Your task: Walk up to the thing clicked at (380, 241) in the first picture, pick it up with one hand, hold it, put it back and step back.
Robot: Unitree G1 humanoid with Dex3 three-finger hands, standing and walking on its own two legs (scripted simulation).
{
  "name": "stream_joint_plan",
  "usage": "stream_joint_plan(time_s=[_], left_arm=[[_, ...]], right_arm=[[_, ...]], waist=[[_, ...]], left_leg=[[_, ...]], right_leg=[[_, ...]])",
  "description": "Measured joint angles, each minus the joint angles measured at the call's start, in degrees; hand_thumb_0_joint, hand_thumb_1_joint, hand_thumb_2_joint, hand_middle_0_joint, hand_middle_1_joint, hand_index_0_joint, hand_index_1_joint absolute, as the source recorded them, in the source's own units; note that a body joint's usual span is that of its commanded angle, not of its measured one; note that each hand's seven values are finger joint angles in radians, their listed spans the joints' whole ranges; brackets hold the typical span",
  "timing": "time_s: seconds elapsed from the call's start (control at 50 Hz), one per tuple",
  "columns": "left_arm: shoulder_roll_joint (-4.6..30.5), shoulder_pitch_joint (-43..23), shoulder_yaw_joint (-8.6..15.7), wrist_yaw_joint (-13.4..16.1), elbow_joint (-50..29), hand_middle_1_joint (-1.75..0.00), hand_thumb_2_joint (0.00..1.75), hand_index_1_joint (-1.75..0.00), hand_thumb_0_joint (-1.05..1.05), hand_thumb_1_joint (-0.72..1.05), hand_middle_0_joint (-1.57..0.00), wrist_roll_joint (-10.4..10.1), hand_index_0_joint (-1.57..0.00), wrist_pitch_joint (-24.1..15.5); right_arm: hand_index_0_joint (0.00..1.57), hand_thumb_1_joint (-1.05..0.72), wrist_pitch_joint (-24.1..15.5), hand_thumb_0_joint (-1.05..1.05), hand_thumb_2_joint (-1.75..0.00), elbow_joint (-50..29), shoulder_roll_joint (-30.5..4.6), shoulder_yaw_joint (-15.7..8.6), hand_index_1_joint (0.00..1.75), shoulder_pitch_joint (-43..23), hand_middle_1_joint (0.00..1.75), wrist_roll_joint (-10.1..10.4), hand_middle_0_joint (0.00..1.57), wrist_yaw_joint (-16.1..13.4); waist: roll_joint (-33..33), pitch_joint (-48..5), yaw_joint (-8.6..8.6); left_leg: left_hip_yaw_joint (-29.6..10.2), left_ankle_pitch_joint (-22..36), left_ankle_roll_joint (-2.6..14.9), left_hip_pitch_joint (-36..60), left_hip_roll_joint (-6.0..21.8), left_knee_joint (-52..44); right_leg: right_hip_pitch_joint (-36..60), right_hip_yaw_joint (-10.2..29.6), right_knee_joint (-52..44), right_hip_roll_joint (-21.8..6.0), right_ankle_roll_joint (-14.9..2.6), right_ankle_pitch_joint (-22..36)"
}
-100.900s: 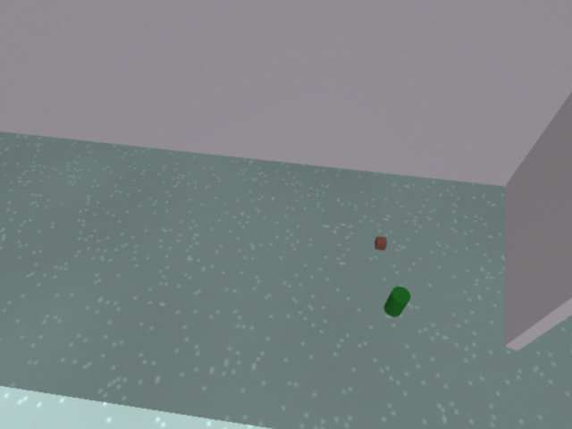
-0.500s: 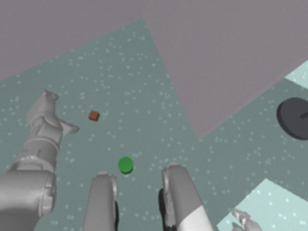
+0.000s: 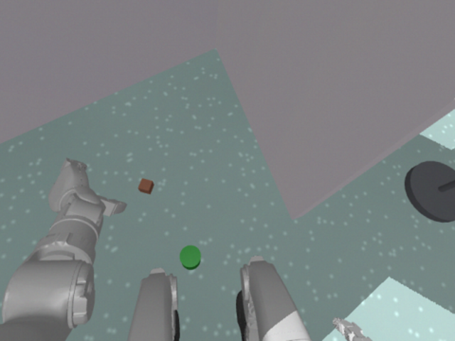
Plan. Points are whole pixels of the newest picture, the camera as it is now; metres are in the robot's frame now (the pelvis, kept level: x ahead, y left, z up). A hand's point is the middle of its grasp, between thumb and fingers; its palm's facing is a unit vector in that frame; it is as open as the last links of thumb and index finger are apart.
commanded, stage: go down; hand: left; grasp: from above
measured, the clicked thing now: (146, 186) +0.59 +0.20 -0.58
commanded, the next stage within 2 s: home in 0.02 s
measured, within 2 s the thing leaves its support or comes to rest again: neither
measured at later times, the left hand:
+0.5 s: hand (90, 182) +0.44 +0.24 -0.13, palm faces -0.03 -0.63 -0.77, open 14.4 cm
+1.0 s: hand (88, 160) +0.49 +0.25 -0.14, palm faces -0.03 -0.58 -0.81, open 14.5 cm
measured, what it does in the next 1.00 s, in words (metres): lowers itself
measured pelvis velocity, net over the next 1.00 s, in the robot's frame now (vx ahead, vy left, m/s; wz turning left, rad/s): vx -0.01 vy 0.00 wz -0.05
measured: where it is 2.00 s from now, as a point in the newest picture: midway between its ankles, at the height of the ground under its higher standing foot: outside the picture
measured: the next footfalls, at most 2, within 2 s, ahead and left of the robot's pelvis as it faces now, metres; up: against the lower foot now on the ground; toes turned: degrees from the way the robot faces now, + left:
none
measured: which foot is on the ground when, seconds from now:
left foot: down 0.00-1.00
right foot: down 0.00-1.00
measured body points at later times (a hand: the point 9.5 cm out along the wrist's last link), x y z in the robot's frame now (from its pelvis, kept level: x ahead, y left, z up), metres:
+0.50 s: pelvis -0.01 -0.01 -0.02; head +0.17 +0.01 +0.39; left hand +0.44 +0.26 -0.09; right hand +0.03 -0.28 -0.15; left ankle +0.04 +0.13 -0.56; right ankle +0.06 -0.14 -0.56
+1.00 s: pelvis -0.01 +0.00 -0.06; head +0.20 +0.01 +0.34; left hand +0.49 +0.27 -0.09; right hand -0.01 -0.25 -0.18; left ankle +0.04 +0.13 -0.56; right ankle +0.06 -0.13 -0.56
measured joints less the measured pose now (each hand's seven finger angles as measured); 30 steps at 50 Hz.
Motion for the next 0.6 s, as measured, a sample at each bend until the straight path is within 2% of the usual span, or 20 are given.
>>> stream_joint_plan(time_s=[0.14, 0.26, 0.4, 0.6], left_arm=[[-0.3, -0.8, 0.5, 1.2, 1.6, -0.85, 0.8, -0.81, -0.01, -0.24, -0.13, -0.4, -0.12, 0.9], [0.2, -2.6, 1.3, 2.5, 4.4, -0.9, 0.87, -0.87, -0.01, -0.32, -0.11, 0.6, -0.1, 0.8], [3.4, -7.7, 2.9, 4.1, 8.6, -0.97, 0.94, -0.96, -0.01, -0.46, -0.08, 2.1, -0.07, 1.2], [10.2, -20.6, 5.1, 5.9, 16.6, -1.01, 1.0, -1.02, -0.01, -0.57, -0.07, 4.4, -0.04, 6.4]], right_arm=[[0.2, -0.9, -0.7, 0.0, -0.89, -0.2, -0.5, -0.2, 0.3, -0.4, 0.3, -0.3, 0.2, 0.6], [0.2, -0.9, -1.2, 0.0, -0.89, 0.1, -1.4, -0.2, 0.3, -0.5, 0.3, -0.6, 0.2, 0.9], [0.2, -0.91, -1.5, 0.0, -0.89, 1.2, -2.2, 0.1, 0.3, -0.8, 0.3, -1.0, 0.2, 1.4], [0.2, -0.91, -2.6, 0.0, -0.89, 4.0, -2.1, 1.1, 0.3, -0.2, 0.3, -1.2, 0.2, 3.1]], waist=[[-0.2, 0.2, 0.25], [-0.6, -0.1, -0.13], [-0.7, 0.1, -1.13], [-0.2, 0.4, -3.57]], left_leg=[[-0.1, 0.6, -0.23, 0.9, 0.4, -1.2], [-0.5, 0.6, -0.54, 0.1, 0.4, -0.6], [-1.0, 0.3, -0.86, -3.7, 0.4, 2.2], [-1.3, -0.3, -0.78, -10.3, 0.8, 6.2]], right_leg=[[0.8, -0.2, -1.1, 0.4, -0.29, 0.6], [0.0, -0.5, -0.4, 0.5, -0.59, 0.6], [-3.8, -0.8, 2.3, 0.5, -0.83, 0.3], [-10.2, -0.9, 5.6, 1.0, -0.58, 0.3]])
